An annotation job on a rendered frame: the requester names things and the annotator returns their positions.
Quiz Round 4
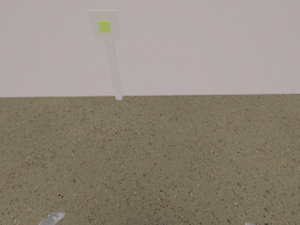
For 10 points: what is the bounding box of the left robot hand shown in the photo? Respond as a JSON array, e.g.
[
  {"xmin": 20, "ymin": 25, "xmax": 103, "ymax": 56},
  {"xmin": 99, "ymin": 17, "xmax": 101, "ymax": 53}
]
[{"xmin": 38, "ymin": 211, "xmax": 66, "ymax": 225}]

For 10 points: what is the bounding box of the button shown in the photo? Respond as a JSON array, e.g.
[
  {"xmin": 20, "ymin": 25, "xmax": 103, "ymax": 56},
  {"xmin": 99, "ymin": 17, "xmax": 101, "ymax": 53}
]
[{"xmin": 97, "ymin": 20, "xmax": 111, "ymax": 33}]

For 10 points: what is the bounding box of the panel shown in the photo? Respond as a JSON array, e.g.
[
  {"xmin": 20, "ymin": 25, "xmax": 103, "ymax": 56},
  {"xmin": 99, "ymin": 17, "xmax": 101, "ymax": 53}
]
[{"xmin": 88, "ymin": 9, "xmax": 123, "ymax": 100}]

